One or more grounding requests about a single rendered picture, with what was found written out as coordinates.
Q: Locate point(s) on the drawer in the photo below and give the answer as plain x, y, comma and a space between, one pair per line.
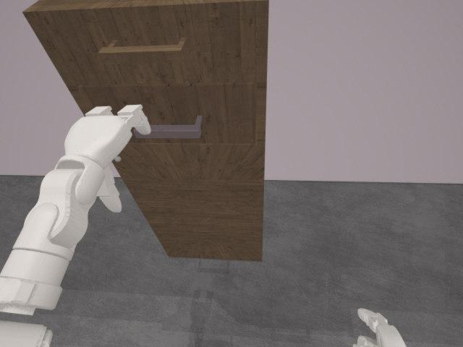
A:
228, 109

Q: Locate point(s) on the right robot hand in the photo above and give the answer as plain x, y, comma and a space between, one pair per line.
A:
387, 335

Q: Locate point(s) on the left robot forearm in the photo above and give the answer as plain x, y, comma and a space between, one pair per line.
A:
33, 273

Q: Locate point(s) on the handle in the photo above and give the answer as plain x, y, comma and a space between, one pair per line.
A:
173, 131
142, 54

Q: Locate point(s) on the cabinet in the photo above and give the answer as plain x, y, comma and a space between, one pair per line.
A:
202, 200

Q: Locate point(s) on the left robot hand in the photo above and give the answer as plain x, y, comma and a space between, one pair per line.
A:
101, 136

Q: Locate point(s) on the left robot upper arm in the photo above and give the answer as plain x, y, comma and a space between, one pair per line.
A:
20, 334

